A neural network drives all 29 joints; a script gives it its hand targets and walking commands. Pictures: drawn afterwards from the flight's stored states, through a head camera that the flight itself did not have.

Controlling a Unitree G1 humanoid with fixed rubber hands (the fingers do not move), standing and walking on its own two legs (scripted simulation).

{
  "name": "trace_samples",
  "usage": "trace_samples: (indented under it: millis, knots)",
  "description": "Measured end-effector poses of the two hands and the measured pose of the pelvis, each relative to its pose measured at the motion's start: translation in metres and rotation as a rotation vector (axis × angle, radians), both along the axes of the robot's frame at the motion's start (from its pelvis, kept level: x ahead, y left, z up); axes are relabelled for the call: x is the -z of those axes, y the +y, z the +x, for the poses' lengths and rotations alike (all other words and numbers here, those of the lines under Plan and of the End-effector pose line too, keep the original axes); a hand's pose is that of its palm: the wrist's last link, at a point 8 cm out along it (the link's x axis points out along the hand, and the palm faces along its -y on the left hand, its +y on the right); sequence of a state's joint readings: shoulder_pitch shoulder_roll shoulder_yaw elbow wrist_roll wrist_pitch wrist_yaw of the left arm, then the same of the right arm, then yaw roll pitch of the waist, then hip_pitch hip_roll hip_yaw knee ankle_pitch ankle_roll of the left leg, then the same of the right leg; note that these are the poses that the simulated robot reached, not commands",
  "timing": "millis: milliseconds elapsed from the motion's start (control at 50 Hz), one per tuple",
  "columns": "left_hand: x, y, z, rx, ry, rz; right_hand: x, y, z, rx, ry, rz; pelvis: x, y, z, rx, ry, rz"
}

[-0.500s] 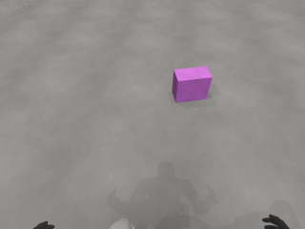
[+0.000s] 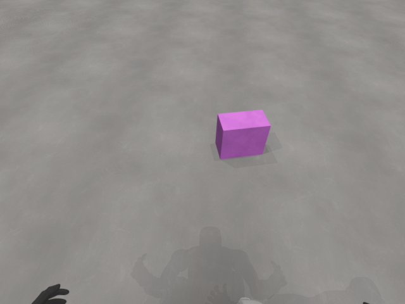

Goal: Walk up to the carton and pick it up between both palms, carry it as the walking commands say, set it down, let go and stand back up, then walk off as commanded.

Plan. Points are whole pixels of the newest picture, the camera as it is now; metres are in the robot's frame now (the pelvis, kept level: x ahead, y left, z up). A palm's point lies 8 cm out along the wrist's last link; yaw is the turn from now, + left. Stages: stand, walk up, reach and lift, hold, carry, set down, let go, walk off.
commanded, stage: walk up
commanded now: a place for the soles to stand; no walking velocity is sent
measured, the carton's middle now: (240, 134) +1.19 -0.24 -0.61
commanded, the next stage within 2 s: none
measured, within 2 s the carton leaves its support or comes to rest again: neither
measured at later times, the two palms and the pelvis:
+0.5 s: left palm (66, 254) +0.24 +0.30 -0.06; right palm (388, 292) +0.17 -0.35 -0.05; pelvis +0.12 -0.02 +0.01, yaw -2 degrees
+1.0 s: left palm (99, 207) +0.35 +0.26 -0.05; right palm (375, 230) +0.30 -0.38 -0.06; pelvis +0.23 -0.05 +0.01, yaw -2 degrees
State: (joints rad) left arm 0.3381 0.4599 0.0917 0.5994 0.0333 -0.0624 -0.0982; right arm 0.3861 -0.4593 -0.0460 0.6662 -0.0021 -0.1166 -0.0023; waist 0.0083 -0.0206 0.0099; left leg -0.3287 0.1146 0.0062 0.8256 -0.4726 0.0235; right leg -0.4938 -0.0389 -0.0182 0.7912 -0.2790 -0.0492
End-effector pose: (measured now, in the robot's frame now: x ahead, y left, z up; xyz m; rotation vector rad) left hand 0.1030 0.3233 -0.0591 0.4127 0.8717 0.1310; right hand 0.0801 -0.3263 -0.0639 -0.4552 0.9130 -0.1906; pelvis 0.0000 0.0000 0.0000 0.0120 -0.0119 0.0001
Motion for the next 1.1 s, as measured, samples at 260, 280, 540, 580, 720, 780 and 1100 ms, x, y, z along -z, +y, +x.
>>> trace_samples:
  millis: [260, 280, 540, 580, 720, 780, 1100]
  knots:
    - [-0.015, -0.027, 0.064, 0.001, 0.007, 0.020, -0.002, -0.018, 0.060, 0.022, 0.012, 0.031, -0.012, -0.021, 0.060, 0.026, 0.007, -0.014]
    - [-0.013, -0.025, 0.069, 0.004, 0.015, 0.017, -0.003, -0.017, 0.063, 0.023, 0.018, 0.027, -0.012, -0.019, 0.065, 0.027, 0.014, -0.018]
    - [0.001, -0.028, 0.147, 0.022, 0.000, -0.005, -0.010, -0.029, 0.097, 0.042, 0.067, -0.023, -0.006, -0.024, 0.131, 0.029, 0.014, -0.011]
    - [0.002, -0.037, 0.160, 0.033, 0.000, -0.002, -0.006, -0.039, 0.104, 0.048, 0.069, -0.020, -0.004, -0.033, 0.140, 0.034, 0.014, -0.006]
    - [0.001, -0.077, 0.193, 0.037, -0.022, 0.011, 0.011, -0.068, 0.144, 0.064, 0.053, 0.011, 0.002, -0.065, 0.173, 0.047, 0.003, 0.001]
    - [-0.008, -0.084, 0.203, 0.023, -0.026, 0.010, 0.006, -0.070, 0.164, 0.062, 0.032, 0.024, -0.006, -0.068, 0.186, 0.050, -0.010, 0.000]
    - [0.007, -0.050, 0.262, 0.008, 0.031, -0.010, -0.009, -0.048, 0.235, 0.039, 0.041, -0.025, -0.005, -0.043, 0.254, 0.032, 0.004, -0.029]
